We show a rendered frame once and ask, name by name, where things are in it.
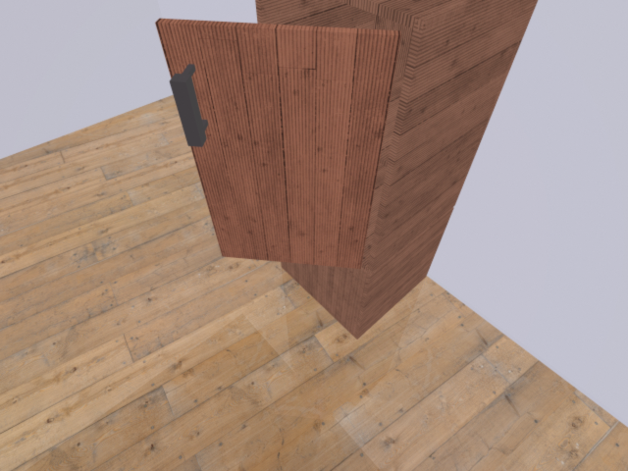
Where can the handle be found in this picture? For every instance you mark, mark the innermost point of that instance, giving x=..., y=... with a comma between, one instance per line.
x=193, y=125

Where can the cupboard door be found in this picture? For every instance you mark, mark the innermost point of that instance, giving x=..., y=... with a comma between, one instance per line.
x=296, y=121

